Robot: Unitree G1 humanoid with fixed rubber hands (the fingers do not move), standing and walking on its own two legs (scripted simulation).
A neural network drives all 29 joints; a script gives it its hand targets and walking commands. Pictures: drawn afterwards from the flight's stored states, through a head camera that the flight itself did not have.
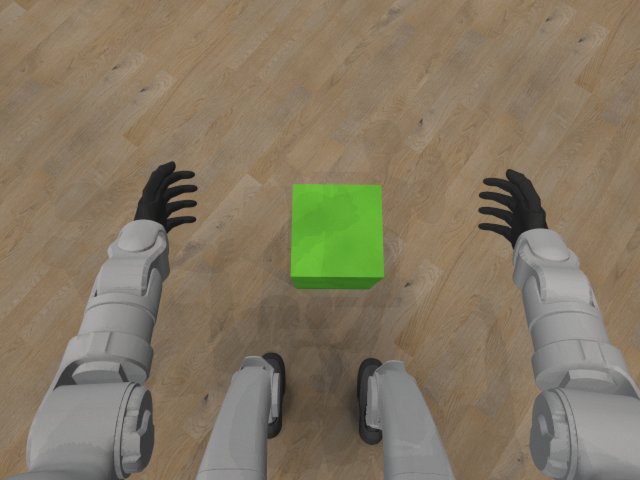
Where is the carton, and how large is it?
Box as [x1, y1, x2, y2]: [291, 184, 383, 288]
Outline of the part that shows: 293,184 291,277 296,288 369,288 382,278 383,258 380,185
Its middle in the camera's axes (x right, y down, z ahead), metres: +0.04 +0.01 +0.97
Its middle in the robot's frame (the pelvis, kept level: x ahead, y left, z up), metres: +0.50 -0.02 -0.56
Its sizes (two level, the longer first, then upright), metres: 0.210 0.200 0.250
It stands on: the floor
